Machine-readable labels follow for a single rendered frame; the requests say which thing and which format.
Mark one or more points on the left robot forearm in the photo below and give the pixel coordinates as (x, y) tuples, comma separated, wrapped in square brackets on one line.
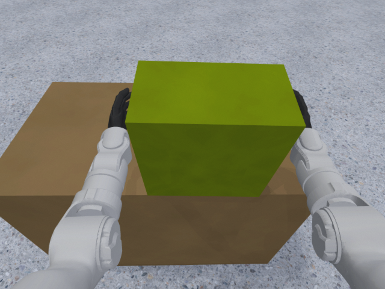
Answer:
[(105, 180)]

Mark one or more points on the left robot hand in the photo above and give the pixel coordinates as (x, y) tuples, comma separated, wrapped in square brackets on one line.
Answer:
[(118, 113)]

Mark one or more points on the pedestal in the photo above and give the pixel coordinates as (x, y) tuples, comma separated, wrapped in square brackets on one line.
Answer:
[(47, 162)]

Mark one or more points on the robot left upper arm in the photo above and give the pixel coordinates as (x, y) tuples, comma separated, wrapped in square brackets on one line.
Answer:
[(83, 248)]

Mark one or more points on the right robot forearm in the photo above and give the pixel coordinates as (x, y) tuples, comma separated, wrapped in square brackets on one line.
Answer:
[(319, 178)]

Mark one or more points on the right robot hand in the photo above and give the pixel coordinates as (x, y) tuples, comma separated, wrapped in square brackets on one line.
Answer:
[(303, 109)]

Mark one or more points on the carton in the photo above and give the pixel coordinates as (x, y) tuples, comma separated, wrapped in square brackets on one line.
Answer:
[(211, 129)]

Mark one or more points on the robot right upper arm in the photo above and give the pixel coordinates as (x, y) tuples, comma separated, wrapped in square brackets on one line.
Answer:
[(353, 240)]

